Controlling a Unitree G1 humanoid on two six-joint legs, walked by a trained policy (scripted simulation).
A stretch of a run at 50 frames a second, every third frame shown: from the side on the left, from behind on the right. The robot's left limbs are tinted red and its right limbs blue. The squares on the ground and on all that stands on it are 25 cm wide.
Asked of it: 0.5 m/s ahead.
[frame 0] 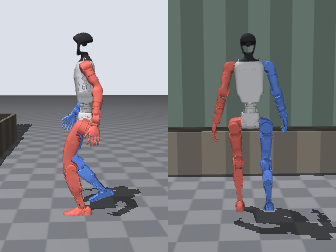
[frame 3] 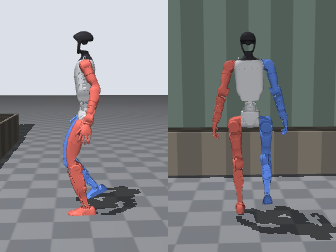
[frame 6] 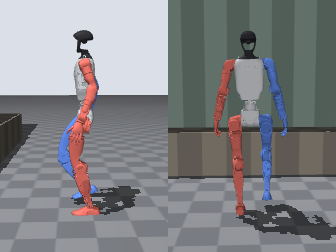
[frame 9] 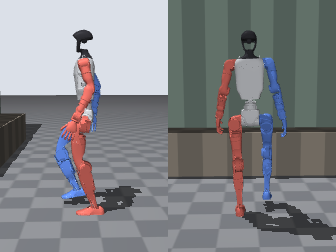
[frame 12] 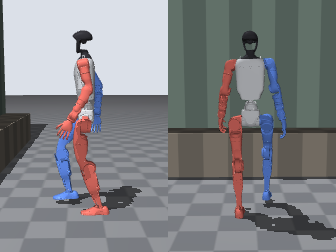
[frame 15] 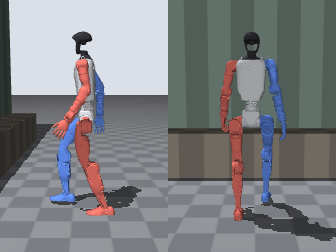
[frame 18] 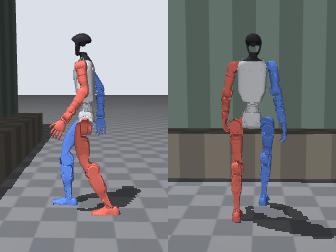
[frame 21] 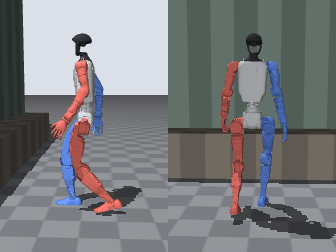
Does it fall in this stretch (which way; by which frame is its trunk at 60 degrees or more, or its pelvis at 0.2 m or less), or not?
no
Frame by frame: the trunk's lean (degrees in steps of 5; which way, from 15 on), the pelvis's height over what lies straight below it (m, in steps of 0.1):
0: 5, 0.8
3: 5, 0.8
6: 5, 0.8
9: 5, 0.8
12: 5, 0.8
15: 5, 0.8
18: 5, 0.8
21: 5, 0.8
